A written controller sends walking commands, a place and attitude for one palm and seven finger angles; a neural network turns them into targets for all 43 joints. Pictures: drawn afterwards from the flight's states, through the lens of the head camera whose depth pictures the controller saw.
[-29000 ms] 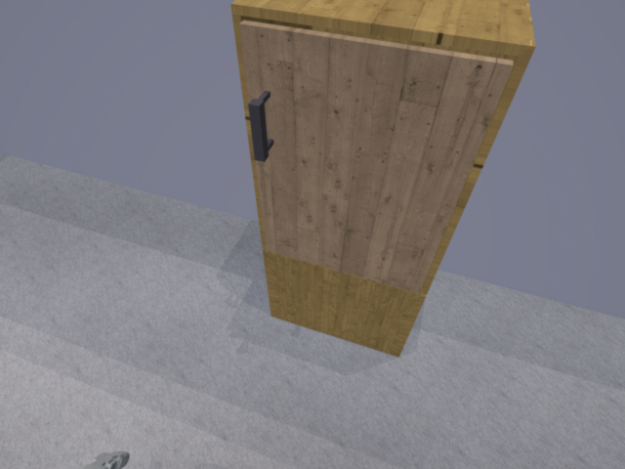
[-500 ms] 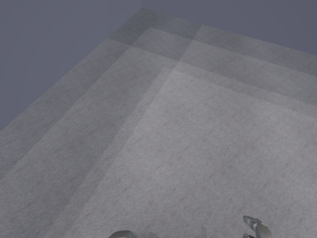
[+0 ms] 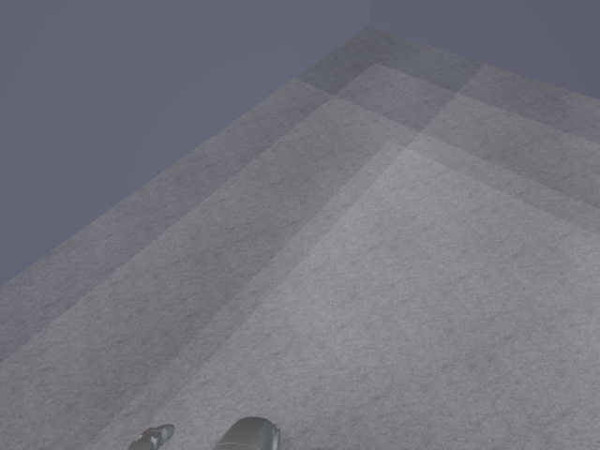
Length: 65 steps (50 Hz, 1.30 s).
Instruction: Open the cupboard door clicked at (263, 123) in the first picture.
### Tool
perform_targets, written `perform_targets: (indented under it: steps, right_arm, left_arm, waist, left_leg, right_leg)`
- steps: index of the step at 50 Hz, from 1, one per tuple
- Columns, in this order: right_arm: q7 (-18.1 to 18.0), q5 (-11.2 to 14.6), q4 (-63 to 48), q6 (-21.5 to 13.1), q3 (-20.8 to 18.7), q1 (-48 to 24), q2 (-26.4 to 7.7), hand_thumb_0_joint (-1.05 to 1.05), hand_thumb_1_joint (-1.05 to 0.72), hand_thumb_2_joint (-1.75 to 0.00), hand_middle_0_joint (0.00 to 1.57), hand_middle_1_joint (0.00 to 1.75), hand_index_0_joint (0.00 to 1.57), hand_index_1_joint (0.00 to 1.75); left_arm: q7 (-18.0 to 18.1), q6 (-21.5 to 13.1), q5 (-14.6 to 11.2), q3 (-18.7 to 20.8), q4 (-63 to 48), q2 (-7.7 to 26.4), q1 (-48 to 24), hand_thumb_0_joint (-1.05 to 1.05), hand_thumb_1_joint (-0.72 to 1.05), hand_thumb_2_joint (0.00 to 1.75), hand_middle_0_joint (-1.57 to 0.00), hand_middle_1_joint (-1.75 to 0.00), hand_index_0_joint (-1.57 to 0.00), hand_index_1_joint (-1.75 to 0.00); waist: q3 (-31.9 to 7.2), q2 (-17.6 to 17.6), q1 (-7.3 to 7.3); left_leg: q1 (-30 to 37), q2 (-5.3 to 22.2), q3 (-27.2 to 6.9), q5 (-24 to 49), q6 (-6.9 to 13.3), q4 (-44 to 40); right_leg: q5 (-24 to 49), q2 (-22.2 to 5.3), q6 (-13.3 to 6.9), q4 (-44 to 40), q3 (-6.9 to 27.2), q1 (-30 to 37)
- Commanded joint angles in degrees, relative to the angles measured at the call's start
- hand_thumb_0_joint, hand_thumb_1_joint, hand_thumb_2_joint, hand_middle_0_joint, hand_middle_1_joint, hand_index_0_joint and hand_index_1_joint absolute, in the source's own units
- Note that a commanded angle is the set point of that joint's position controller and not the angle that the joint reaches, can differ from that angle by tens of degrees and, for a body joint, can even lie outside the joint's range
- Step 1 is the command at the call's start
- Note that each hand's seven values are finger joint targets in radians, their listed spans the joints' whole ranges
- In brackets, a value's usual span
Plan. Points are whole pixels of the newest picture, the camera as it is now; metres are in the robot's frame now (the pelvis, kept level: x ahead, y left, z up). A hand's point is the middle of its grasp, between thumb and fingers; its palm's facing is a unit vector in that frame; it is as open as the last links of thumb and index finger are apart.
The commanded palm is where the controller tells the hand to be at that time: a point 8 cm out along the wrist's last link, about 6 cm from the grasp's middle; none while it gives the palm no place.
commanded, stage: turn to face it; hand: left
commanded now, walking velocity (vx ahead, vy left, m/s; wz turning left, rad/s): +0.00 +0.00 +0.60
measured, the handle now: out of the picture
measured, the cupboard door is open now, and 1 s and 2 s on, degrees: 37 37 37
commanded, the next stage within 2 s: none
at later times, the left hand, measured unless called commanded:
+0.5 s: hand out of the picture +0.00 +0.26 -0.17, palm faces +0.33 -0.91 -0.24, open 7.4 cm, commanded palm none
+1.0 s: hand out of the picture -0.05 +0.18 -0.16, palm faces +0.58 -0.78 -0.23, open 7.3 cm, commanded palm none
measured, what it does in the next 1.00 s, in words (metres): steps on the spot, turning left: left foot, then right foot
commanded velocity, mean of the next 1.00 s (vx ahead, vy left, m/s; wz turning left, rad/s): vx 0.00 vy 0.00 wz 0.60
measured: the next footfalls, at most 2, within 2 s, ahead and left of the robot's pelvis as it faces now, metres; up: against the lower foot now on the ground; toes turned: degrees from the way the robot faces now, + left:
left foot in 0.28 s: +0.03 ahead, +0.13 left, +0.00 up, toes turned +17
right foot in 0.72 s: +0.08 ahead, -0.10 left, +0.00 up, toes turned +24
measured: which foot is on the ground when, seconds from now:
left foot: up 0.00-0.26, down 0.28-0.72, up 0.74-1.00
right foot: down 0.00-0.28, up 0.30-0.70, down 0.72-1.00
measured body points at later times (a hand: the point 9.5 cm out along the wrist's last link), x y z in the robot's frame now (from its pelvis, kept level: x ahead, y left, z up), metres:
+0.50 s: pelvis -0.01 +0.03 +0.00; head +0.03 +0.07 +0.45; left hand -0.02 +0.31 -0.15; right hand +0.16 -0.19 -0.12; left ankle -0.01 +0.12 -0.73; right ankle +0.02 -0.13 -0.66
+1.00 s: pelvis +0.01 -0.01 +0.01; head +0.05 +0.01 +0.45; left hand -0.08 +0.22 -0.14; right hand +0.21 -0.19 -0.14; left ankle -0.07 +0.10 -0.68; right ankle +0.04 -0.12 -0.73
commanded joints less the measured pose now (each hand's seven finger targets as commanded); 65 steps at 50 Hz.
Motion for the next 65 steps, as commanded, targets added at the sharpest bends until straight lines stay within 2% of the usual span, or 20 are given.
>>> perform_targets:
  steps: [1, 8, 12, 13, 14, 15, 20, 29, 34, 35, 36, 37, 41, 50, 54, 55, 56, 57, 60, 65]
  right_arm:
    - [0.4, 0.3, -4.4, -1.6, -0.4, -1.9, -3.0, 0.00, -0.90, -0.90, 0.20, 0.30, 0.20, 0.30]
    - [0.5, 0.7, -5.6, -2.3, 0.9, -6.6, -1.5, 0.00, -0.90, -0.90, 0.20, 0.30, 0.20, 0.30]
    - [0.3, 0.5, -4.4, -2.9, 0.2, -0.1, -4.4, 0.00, -0.90, -0.90, 0.20, 0.30, 0.20, 0.30]
    - [0.0, 0.1, -3.6, -3.4, -1.0, 3.7, -9.1, 0.00, -0.90, -0.90, 0.20, 0.30, 0.20, 0.30]
    - [-0.6, -0.2, -3.3, -3.4, -2.7, 7.7, -15.4, 0.00, -0.90, -0.90, 0.20, 0.30, 0.20, 0.30]
    - [-1.1, 0.0, -2.0, -3.1, -2.5, 10.2, -15.6, 0.00, -0.90, -0.90, 0.20, 0.30, 0.20, 0.30]
    - [-2.2, -0.2, -5.2, -4.2, -0.7, -1.2, -10.3, 0.00, -0.90, -0.90, 0.20, 0.30, 0.20, 0.30]
    - [-1.7, -0.5, -5.0, -3.6, -1.4, 0.9, -10.7, 0.00, -0.90, -0.90, 0.20, 0.30, 0.20, 0.30]
    - [-1.6, 0.2, -6.1, -3.0, -1.7, -2.6, -9.6, 0.00, -0.90, -0.90, 0.20, 0.30, 0.20, 0.30]
    - [-1.3, 0.6, -6.6, -3.0, -1.5, -2.9, -7.3, 0.00, -0.90, -0.90, 0.20, 0.30, 0.20, 0.30]
    - [-1.1, 0.9, -7.5, -3.0, -1.1, -2.3, -3.6, 0.00, -0.90, -0.90, 0.20, 0.30, 0.20, 0.30]
    - [-0.8, 0.3, -7.6, -2.9, -1.4, -3.5, -5.9, 0.00, -0.90, -0.90, 0.20, 0.30, 0.20, 0.30]
    - [0.1, 0.0, -4.0, -1.5, -1.1, -0.5, -4.7, 0.00, -0.90, -0.90, 0.20, 0.30, 0.20, 0.30]
    - [0.6, 0.7, -5.5, -2.1, 0.8, -8.0, -1.8, 0.00, -0.90, -0.90, 0.20, 0.30, 0.20, 0.30]
    - [0.3, 0.4, -4.5, -2.8, 0.3, -2.2, -4.2, 0.00, -0.90, -0.90, 0.20, 0.30, 0.20, 0.30]
    - [0.3, 0.2, -3.7, -3.2, -0.6, 1.9, -7.5, 0.00, -0.90, -0.90, 0.20, 0.30, 0.20, 0.30]
    - [-0.3, -0.2, -3.3, -3.6, -2.5, 6.7, -14.6, 0.00, -0.90, -0.90, 0.20, 0.30, 0.20, 0.30]
    - [-1.0, 0.1, -1.8, -3.2, -2.7, 10.0, -16.4, 0.00, -0.90, -0.90, 0.20, 0.30, 0.20, 0.30]
    - [-2.0, -0.3, -4.6, -3.8, -1.4, 0.8, -11.7, 0.00, -0.90, -0.90, 0.20, 0.30, 0.20, 0.30]
    - [-2.3, 0.0, -5.2, -4.5, -0.4, -0.4, -10.1, 0.00, -0.90, -0.90, 0.20, 0.30, 0.20, 0.30]
  left_arm:
    - [1.1, -1.8, -0.1, 2.6, -3.6, 9.5, 0.9, 0.00, 0.90, 0.90, -0.20, -0.30, -0.20, -0.30]
    - [0.9, -1.6, 0.5, 4.1, -0.8, 13.2, 7.0, 0.00, 0.90, 0.90, -0.20, -0.30, -0.20, -0.30]
    - [0.3, -1.0, -0.2, 4.5, -1.2, 13.7, 4.0, 0.00, 0.90, 0.90, -0.20, -0.30, -0.20, -0.30]
    - [0.0, -0.6, -0.6, 4.2, -2.3, 11.4, 3.6, 0.00, 0.90, 0.90, -0.20, -0.30, -0.20, -0.30]
    - [-0.3, -0.1, -0.8, 2.9, -5.1, 7.1, 0.4, 0.00, 0.90, 0.90, -0.20, -0.30, -0.20, -0.30]
    - [0.2, 0.7, -0.2, 2.6, -6.3, 8.5, -3.9, 0.00, 0.90, 0.90, -0.20, -0.30, -0.20, -0.30]
    - [-0.6, 1.1, 0.2, 3.4, -2.3, 8.6, -0.6, 0.00, 0.90, 0.90, -0.20, -0.30, -0.20, -0.30]
    - [-0.2, 0.6, -0.3, 2.9, -3.8, 7.5, -2.4, 0.00, 0.90, 0.90, -0.20, -0.30, -0.20, -0.30]
    - [0.4, -0.3, -0.7, 3.4, -2.3, 8.5, 4.5, 0.00, 0.90, 0.90, -0.20, -0.30, -0.20, -0.30]
    - [0.7, -0.9, -0.3, 4.1, -1.9, 11.6, 6.9, 0.00, 0.90, 0.90, -0.20, -0.30, -0.20, -0.30]
    - [1.2, -1.2, 0.6, 5.1, -2.0, 16.4, 7.2, 0.00, 0.90, 0.90, -0.20, -0.30, -0.20, -0.30]
    - [1.3, -1.0, 0.4, 4.5, -2.8, 16.7, 5.3, 0.00, 0.90, 0.90, -0.20, -0.30, -0.20, -0.30]
    - [1.1, -1.6, -0.5, 2.5, -4.0, 9.2, -1.5, 0.00, 0.90, 0.90, -0.20, -0.30, -0.20, -0.30]
    - [1.0, -1.6, 0.6, 4.0, -0.5, 12.8, 7.5, 0.00, 0.90, 0.90, -0.20, -0.30, -0.20, -0.30]
    - [0.3, -1.1, 0.0, 4.6, -0.8, 14.0, 5.1, 0.00, 0.90, 0.90, -0.20, -0.30, -0.20, -0.30]
    - [0.1, -0.9, -0.4, 4.2, -1.3, 12.6, 4.5, 0.00, 0.90, 0.90, -0.20, -0.30, -0.20, -0.30]
    - [-0.4, -0.5, -1.0, 3.2, -3.9, 8.1, 2.8, 0.00, 0.90, 0.90, -0.20, -0.30, -0.20, -0.30]
    - [0.1, 0.5, -0.4, 2.8, -5.5, 8.2, -1.5, 0.00, 0.90, 0.90, -0.20, -0.30, -0.20, -0.30]
    - [-0.1, 0.9, 0.1, 3.4, -3.7, 8.9, -2.4, 0.00, 0.90, 0.90, -0.20, -0.30, -0.20, -0.30]
    - [-0.6, 1.0, 0.1, 3.4, -1.6, 8.5, 0.9, 0.00, 0.90, 0.90, -0.20, -0.30, -0.20, -0.30]
  waist:
    - [-5.9, -13.0, 0.88]
    - [-7.5, -13.4, 4.63]
    - [-8.9, -10.0, 0.34]
    - [-11.5, 1.3, -1.92]
    - [-11.3, 18.1, -4.49]
    - [-11.0, 11.0, -5.13]
    - [-6.9, 6.2, 0.78]
    - [-8.0, 7.0, -0.22]
    - [-9.7, 6.3, 3.24]
    - [-10.5, -1.4, 4.56]
    - [-9.3, -17.4, 4.94]
    - [-6.9, -16.8, 4.63]
    - [-4.4, -13.7, -0.11]
    - [-6.2, -14.0, 4.47]
    - [-7.6, -11.2, 0.57]
    - [-10.6, -3.2, -1.69]
    - [-12.6, 15.6, -4.41]
    - [-13.7, 12.0, -5.47]
    - [-8.3, 10.1, -1.40]
    - [-7.9, 3.8, 1.12]
  left_leg:
    - [-3.8, 3.8, 2.2, 1.8, -1.8, 4.2]
    - [3.7, 2.9, 8.2, -1.5, -1.2, -17.6]
    - [19.2, 2.5, 8.5, 11.9, 0.6, -35.0]
    - [28.4, 10.5, -2.4, 21.8, 4.1, -39.1]
    - [32.0, 25.6, -23.4, 42.7, 13.0, -42.2]
    - [29.9, 27.4, -21.4, 44.0, 16.3, -41.0]
    - [20.0, 15.9, -12.3, 25.3, 11.1, -44.1]
    - [19.3, 13.9, -17.2, 23.3, 11.9, -42.6]
    - [10.1, 9.8, -18.7, 21.9, 8.7, -37.3]
    - [3.0, 5.6, -15.4, 13.9, 5.7, -31.6]
    - [-7.1, -2.8, -3.4, -3.0, 0.7, -17.7]
    - [-6.0, -1.4, -2.0, -9.6, 0.5, -3.5]
    - [-5.1, 3.0, -0.4, 2.1, -1.4, 8.4]
    - [3.0, 2.8, 7.2, -1.2, -1.1, -16.8]
    - [17.7, 1.4, 8.9, 10.2, 0.7, -32.9]
    - [27.5, 6.0, 2.6, 20.4, 2.7, -37.3]
    - [34.9, 23.2, -21.4, 41.9, 11.8, -40.0]
    - [32.5, 27.1, -24.1, 48.7, 16.7, -40.2]
    - [21.2, 19.0, -17.1, 24.0, 12.9, -43.6]
    - [20.9, 14.4, -13.1, 26.4, 11.3, -44.1]
  right_leg:
    - [27.3, -13.9, -4.5, -12.2, 5.2, 9.2]
    - [38.0, -17.2, -5.5, -6.6, 1.5, 15.0]
    - [27.1, -16.3, -0.9, 2.5, -3.7, 5.5]
    - [12.9, -12.0, 2.4, 12.9, -6.2, -4.5]
    - [-21.6, -3.8, 6.4, 26.7, -5.1, -19.3]
    - [-21.0, -4.1, 5.1, 32.5, 2.7, -20.2]
    - [-5.0, -2.8, 5.4, 34.5, 6.0, -17.9]
    - [-7.2, 1.3, 5.4, 15.6, 5.0, -10.6]
    - [2.3, 3.4, 3.9, -4.9, 4.2, 7.2]
    - [1.9, -2.6, 2.3, -13.3, 10.1, 15.1]
    - [0.1, -18.6, -4.0, -18.8, 26.2, 18.7]
    - [4.6, -25.5, -8.3, -19.3, 28.5, 9.3]
    - [24.5, -13.7, -5.0, -13.4, 8.7, 7.8]
    - [39.1, -16.6, -5.4, -6.8, 1.8, 15.3]
    - [31.6, -15.9, -1.5, 2.1, -2.9, 6.9]
    - [22.1, -13.3, 1.4, 11.9, -5.4, -0.5]
    - [-17.0, -4.2, 6.0, 26.5, -6.2, -17.3]
    - [-22.8, -3.1, 5.0, 33.5, 2.1, -19.3]
    - [-10.4, -4.0, 4.8, 36.6, 6.2, -19.0]
    - [-3.9, -1.9, 5.6, 31.5, 6.3, -16.4]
